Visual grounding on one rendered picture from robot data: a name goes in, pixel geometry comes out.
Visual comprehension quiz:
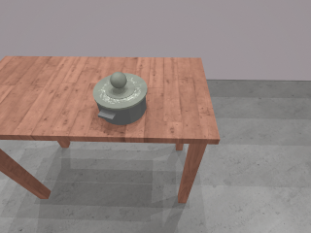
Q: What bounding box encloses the table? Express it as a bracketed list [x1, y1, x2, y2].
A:
[0, 55, 221, 204]

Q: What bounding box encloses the knob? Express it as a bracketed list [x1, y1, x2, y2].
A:
[110, 72, 127, 88]

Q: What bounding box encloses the lid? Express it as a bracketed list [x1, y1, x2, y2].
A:
[92, 73, 148, 111]

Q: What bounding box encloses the pot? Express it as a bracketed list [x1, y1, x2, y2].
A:
[97, 97, 147, 125]

